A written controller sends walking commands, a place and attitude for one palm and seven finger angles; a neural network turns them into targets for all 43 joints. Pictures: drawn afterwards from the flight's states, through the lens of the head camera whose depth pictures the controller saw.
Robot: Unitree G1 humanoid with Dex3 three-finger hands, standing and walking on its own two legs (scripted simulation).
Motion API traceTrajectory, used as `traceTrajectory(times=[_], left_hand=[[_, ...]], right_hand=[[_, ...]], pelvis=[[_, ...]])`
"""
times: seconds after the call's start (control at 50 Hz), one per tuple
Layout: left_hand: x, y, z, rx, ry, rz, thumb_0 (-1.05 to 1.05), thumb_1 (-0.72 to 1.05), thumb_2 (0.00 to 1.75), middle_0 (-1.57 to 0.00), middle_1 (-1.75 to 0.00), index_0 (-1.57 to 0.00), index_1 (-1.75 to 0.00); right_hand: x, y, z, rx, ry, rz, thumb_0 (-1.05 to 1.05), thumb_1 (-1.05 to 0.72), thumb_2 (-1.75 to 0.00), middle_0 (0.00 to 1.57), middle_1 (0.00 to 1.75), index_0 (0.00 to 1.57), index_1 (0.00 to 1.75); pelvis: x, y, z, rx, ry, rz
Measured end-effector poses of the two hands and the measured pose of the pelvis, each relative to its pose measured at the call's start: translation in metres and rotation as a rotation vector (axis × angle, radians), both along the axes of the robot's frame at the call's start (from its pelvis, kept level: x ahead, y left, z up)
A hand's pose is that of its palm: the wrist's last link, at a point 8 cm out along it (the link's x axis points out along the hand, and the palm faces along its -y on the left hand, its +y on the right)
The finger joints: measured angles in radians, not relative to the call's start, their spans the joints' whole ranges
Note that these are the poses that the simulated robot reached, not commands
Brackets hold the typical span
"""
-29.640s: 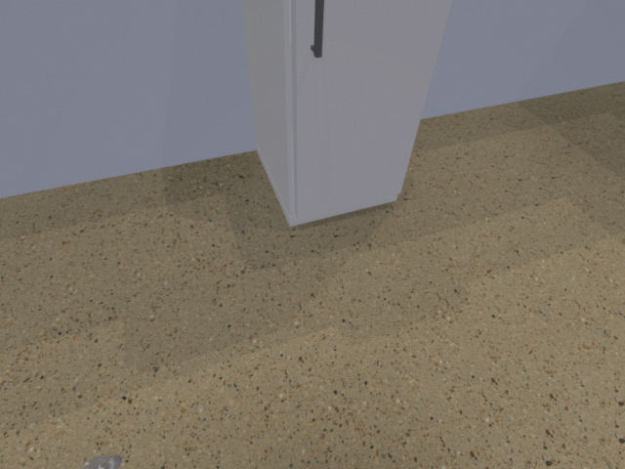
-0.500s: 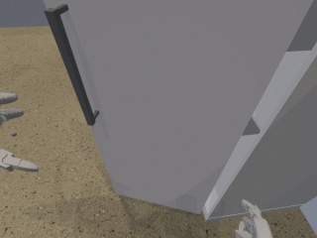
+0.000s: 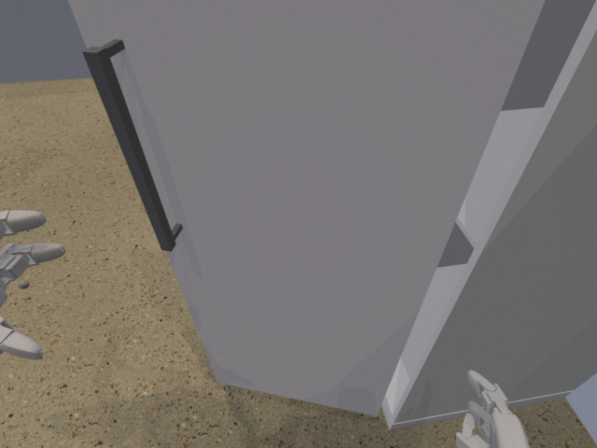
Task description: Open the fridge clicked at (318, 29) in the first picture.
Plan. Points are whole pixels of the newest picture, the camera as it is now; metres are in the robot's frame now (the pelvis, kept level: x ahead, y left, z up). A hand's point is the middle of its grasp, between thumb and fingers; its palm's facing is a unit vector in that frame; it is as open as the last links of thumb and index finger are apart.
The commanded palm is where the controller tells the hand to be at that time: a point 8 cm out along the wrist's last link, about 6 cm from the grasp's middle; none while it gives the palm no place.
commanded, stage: draw the hand back to the body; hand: left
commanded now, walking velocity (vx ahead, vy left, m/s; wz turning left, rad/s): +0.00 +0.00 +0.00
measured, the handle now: (146, 162) +0.44 +0.27 +0.18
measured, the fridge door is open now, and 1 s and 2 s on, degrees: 69 69 69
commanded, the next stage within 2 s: step back with the hand held close in 1.16 s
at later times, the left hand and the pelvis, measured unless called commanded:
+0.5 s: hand (35, 293) +0.22 +0.30 +0.16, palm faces +0.52 -0.77 -0.36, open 11.6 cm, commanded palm +0.16 +0.33 +0.18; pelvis +0.01 +0.01 +0.01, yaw +0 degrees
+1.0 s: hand (57, 308) +0.20 +0.27 +0.17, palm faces +0.47 -0.79 -0.40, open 7.6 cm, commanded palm +0.15 +0.30 +0.18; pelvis +0.02 +0.00 +0.01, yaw +0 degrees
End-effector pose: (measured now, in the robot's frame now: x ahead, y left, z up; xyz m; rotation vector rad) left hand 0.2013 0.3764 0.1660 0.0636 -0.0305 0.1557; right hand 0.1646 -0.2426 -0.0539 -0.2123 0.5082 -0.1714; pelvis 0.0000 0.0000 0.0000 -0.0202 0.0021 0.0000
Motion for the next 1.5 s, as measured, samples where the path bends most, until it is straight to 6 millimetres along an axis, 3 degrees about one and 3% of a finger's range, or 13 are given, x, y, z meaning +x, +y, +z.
traceTrajectory(times=[0.1, 0.24, 0.4, 0.62, 0.92, 1.3, 1.38, 1.5], left_hand=[[-0.012, -0.012, -0.006, 0.012, -0.008, -0.007, -0.01, -0.51, 0.21, -0.25, -1.13, -0.25, -1.13], [-0.023, -0.021, 0.001, 0.278, -0.048, 0.311, -0.01, -0.35, 0.29, -0.25, -1.03, -0.25, -1.04], [-0.032, -0.035, 0.01, 0.355, -0.107, 0.385, -0.01, -0.09, 0.42, -0.24, -0.88, -0.24, -0.88], [-0.027, -0.052, 0.015, 0.39, -0.098, 0.337, 0.0, 0.3, 0.61, -0.23, -0.65, -0.23, -0.65], [-0.041, -0.071, 0.016, 0.4, -0.085, 0.316, 0.01, 0.79, 0.85, -0.21, -0.36, -0.21, -0.36], [-0.04, -0.077, 0.017, 0.399, -0.087, 0.316, 0.01, 0.89, 0.9, -0.21, -0.3, -0.21, -0.3], [-0.033, -0.074, 0.022, 0.421, -0.136, 0.303, 0.01, 0.89, 0.9, -0.21, -0.3, -0.21, -0.3], [-0.026, -0.07, 0.011, 0.44, -0.111, 0.22, 0.01, 0.89, 0.9, -0.21, -0.3, -0.21, -0.3]], right_hand=[[0.004, 0.01, 0.0, -0.013, -0.002, 0.028, 0.02, -0.9, -0.9, 0.2, 0.3, 0.2, 0.3], [0.009, 0.03, -0.002, -0.01, 0.041, 0.098, 0.02, -0.9, -0.9, 0.2, 0.3, 0.2, 0.3], [0.01, 0.043, -0.014, 0.019, 0.115, 0.098, 0.02, -0.9, -0.9, 0.21, 0.3, 0.2, 0.3], [0.017, 0.035, -0.014, 0.029, 0.135, 0.063, 0.02, -0.9, -0.9, 0.21, 0.3, 0.2, 0.3], [0.029, 0.023, -0.008, 0.016, 0.114, 0.056, 0.02, -0.9, -0.9, 0.2, 0.29, 0.2, 0.3], [0.024, 0.022, -0.012, 0.025, 0.12, 0.059, 0.02, -0.9, -0.9, 0.2, 0.3, 0.2, 0.3], [0.021, 0.021, -0.013, 0.014, 0.157, 0.058, 0.02, -0.9, -0.9, 0.2, 0.3, 0.2, 0.3], [0.005, 0.02, -0.011, -0.006, 0.219, -0.008, 0.02, -0.9, -0.9, 0.2, 0.3, 0.2, 0.3]], pelvis=[[-0.001, 0.004, 0.0, -0.003, -0.014, 0.011], [-0.003, 0.008, 0.004, 0.0, -0.024, 0.01], [0.004, 0.014, 0.006, 0.012, -0.038, 0.0], [0.015, 0.012, 0.008, 0.017, -0.049, -0.011], [0.017, 0.003, 0.009, 0.016, -0.057, -0.006], [0.015, -0.002, 0.009, 0.017, -0.065, -0.005], [0.011, 0.001, 0.008, 0.002, -0.04, -0.003], [0.003, 0.013, 0.008, 0.007, -0.005, -0.019]])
